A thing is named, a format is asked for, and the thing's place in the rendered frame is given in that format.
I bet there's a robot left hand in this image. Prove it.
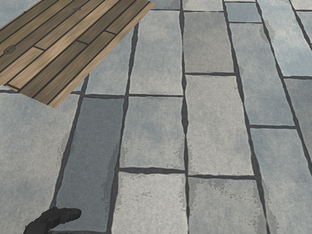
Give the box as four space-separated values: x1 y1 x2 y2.
23 207 82 234

